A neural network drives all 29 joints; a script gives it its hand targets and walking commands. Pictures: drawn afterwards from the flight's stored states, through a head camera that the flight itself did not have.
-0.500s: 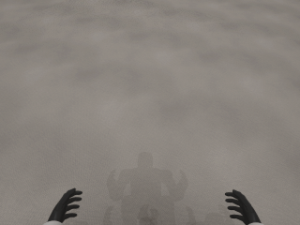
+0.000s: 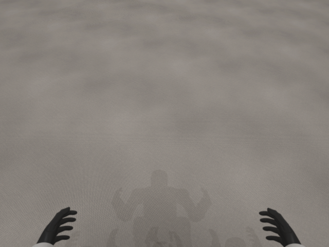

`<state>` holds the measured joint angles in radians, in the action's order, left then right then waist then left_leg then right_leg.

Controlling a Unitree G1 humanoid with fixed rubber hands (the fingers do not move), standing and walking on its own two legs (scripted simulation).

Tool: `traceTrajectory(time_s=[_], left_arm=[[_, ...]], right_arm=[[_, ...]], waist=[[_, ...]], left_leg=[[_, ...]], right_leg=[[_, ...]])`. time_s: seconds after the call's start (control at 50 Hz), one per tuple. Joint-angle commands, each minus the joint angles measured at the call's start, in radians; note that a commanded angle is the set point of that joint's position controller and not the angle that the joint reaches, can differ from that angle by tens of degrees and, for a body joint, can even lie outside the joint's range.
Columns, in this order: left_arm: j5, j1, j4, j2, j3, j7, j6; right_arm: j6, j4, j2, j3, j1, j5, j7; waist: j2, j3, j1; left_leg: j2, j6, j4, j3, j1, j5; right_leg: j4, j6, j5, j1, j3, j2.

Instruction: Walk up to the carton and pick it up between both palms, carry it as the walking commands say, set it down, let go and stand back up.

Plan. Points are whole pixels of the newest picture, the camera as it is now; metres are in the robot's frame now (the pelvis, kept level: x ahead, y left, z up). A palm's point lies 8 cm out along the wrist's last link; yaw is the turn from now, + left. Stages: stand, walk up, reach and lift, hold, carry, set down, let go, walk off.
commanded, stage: stand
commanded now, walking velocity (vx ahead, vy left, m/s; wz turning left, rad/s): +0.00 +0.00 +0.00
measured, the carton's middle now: out of the picture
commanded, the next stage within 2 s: walk up in 1.80 s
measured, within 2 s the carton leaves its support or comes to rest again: neither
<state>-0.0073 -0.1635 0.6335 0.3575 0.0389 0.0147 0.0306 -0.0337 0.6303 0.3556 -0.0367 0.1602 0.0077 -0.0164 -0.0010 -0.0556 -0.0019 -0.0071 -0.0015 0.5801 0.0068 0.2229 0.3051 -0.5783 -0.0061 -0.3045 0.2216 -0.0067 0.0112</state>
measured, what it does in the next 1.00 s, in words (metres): stands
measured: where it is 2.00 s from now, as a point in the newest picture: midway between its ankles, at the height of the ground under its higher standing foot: outside the picture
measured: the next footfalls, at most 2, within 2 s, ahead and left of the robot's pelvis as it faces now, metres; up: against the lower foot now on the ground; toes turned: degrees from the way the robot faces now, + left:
none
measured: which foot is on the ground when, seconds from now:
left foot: down 0.00-1.00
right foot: down 0.00-1.00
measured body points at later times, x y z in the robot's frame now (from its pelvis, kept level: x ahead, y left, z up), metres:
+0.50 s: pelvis +0.00 +0.00 +0.01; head +0.00 +0.00 +0.46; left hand +0.15 +0.30 -0.08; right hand +0.16 -0.30 -0.07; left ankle +0.01 +0.12 -0.73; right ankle +0.01 -0.12 -0.73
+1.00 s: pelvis +0.00 +0.00 +0.01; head +0.00 +0.00 +0.46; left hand +0.12 +0.31 -0.09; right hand +0.13 -0.30 -0.09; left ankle +0.01 +0.12 -0.73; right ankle +0.01 -0.12 -0.73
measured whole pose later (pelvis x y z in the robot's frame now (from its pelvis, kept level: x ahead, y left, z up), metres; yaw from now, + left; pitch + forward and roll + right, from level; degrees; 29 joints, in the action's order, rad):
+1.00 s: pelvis +0.00 +0.00 +0.01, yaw +0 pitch -3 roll +0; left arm 0.00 -0.14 0.89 0.39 0.01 0.00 0.02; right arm -0.03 0.88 0.39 -0.01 0.14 0.00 0.00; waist 0.00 -0.06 0.00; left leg 0.00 0.00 0.41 0.01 0.14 0.21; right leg -0.40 -0.01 -0.21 0.14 -0.01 0.02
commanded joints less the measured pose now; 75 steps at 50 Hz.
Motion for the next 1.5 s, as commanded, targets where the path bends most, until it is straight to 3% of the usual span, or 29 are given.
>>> traceTrajectory(time_s=[0.0, 1.08, 1.48], left_arm=[[0.001, 0.051, -0.069, 0.155, 0.042, -0.005, 0.017], [0.009, 0.066, 0.245, 0.195, 0.012, -0.023, 0.006], [0.010, 0.059, 0.306, 0.193, 0.013, -0.031, 0.004]], right_arm=[[-0.017, -0.069, 0.155, -0.042, -0.051, -0.001, 0.005], [-0.004, 0.238, 0.196, -0.013, -0.064, -0.011, 0.022], [-0.003, 0.300, 0.195, -0.013, -0.059, -0.011, 0.029]], waist=[[0.003, 0.070, 0.001], [0.002, 0.047, 0.001], [0.002, 0.045, 0.001]], left_leg=[[-0.091, 0.034, -0.112, -0.088, -0.008, -0.140], [-0.116, 0.024, -0.269, -0.093, -0.079, -0.181], [-0.121, 0.022, -0.293, -0.092, -0.090, -0.194]], right_leg=[[0.109, 0.036, 0.139, -0.012, 0.087, 0.088], [0.262, 0.025, 0.182, -0.095, 0.087, 0.117], [0.288, 0.023, 0.193, -0.107, 0.084, 0.124]])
